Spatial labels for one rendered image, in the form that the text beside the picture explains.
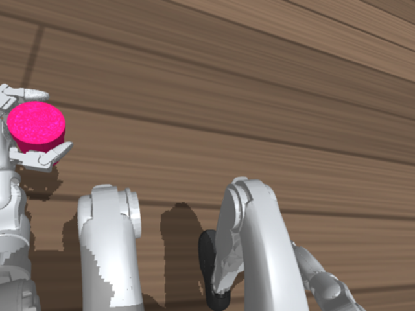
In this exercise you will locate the right robot hand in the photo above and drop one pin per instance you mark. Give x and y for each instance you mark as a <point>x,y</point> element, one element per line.
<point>307,264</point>

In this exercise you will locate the left robot arm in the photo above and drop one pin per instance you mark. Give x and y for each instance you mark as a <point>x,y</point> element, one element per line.
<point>17,290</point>

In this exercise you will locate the right robot arm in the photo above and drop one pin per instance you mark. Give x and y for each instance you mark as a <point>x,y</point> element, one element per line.
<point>332,294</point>

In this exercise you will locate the left robot hand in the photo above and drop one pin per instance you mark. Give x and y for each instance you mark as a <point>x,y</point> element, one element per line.
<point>10,156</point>

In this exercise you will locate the cup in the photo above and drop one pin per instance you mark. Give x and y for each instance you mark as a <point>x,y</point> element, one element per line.
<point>36,126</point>

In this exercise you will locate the right robot foot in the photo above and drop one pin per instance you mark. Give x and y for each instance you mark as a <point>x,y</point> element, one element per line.
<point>207,254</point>

